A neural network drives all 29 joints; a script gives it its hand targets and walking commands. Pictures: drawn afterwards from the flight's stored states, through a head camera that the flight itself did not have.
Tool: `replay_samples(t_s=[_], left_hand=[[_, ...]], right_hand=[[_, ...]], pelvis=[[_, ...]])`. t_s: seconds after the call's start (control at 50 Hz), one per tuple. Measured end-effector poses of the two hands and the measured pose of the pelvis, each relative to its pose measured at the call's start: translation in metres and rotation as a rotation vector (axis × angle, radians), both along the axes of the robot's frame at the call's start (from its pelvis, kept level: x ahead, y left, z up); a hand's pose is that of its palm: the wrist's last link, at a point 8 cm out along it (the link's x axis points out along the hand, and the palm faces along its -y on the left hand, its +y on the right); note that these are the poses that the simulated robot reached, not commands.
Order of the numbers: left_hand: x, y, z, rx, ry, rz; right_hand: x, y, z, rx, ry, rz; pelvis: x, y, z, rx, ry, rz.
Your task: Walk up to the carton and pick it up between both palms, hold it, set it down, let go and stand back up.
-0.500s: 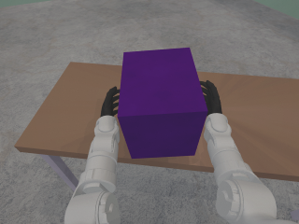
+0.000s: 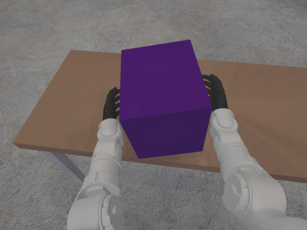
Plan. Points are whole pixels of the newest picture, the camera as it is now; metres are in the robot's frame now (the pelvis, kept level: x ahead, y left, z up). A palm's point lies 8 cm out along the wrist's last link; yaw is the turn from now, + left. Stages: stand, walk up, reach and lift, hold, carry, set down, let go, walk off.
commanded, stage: set down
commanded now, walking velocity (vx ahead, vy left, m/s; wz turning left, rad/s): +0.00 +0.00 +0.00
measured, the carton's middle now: (163, 102) +0.46 +0.04 +0.04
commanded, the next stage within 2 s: none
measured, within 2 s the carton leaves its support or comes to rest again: rests again in 1.36 s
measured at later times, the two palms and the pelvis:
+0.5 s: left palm (115, 120) +0.39 +0.17 +0.02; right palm (214, 104) +0.45 -0.11 +0.05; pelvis +0.00 +0.00 +0.00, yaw -1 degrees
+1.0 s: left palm (118, 117) +0.40 +0.16 +0.02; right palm (215, 102) +0.47 -0.12 +0.04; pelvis +0.00 -0.01 -0.01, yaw +0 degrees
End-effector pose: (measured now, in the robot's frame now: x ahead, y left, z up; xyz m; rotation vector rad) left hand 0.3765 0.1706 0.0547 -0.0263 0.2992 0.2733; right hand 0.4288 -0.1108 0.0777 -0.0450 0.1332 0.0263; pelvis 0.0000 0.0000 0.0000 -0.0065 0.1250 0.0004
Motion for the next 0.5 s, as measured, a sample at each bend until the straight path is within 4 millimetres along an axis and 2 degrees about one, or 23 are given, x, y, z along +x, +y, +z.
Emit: replay_samples(t_s=[0.5], left_hand=[[0.01,-0.004,-0.03,-0.027,0.049,0.053]], right_hand=[[0.024,-0.001,-0.029,0.006,0.063,0.047]], pelvis=[[0.001,-0.003,-0.005,0.004,0.15,-0.01]])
